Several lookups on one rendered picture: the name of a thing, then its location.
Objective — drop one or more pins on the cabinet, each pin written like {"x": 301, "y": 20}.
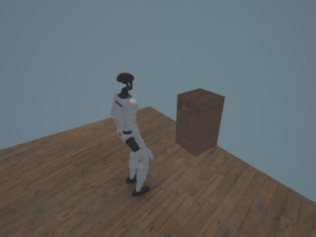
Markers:
{"x": 197, "y": 135}

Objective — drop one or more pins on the robot torso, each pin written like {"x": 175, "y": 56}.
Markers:
{"x": 122, "y": 114}

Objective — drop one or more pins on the robot right upper arm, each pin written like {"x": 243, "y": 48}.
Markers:
{"x": 132, "y": 106}

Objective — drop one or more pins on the drawer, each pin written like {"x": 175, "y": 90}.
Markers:
{"x": 194, "y": 109}

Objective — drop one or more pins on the handle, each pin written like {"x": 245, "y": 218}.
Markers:
{"x": 184, "y": 108}

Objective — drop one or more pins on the right robot shin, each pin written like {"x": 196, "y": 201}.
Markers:
{"x": 141, "y": 176}

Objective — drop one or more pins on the robot left forearm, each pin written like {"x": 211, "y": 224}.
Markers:
{"x": 116, "y": 122}

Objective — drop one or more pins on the robot left upper arm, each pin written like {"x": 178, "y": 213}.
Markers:
{"x": 114, "y": 105}

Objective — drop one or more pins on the right robot hand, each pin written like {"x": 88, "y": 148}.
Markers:
{"x": 147, "y": 153}

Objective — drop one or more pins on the left robot hand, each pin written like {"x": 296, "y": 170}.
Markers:
{"x": 118, "y": 132}

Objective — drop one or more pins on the robot right forearm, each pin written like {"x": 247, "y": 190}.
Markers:
{"x": 139, "y": 140}

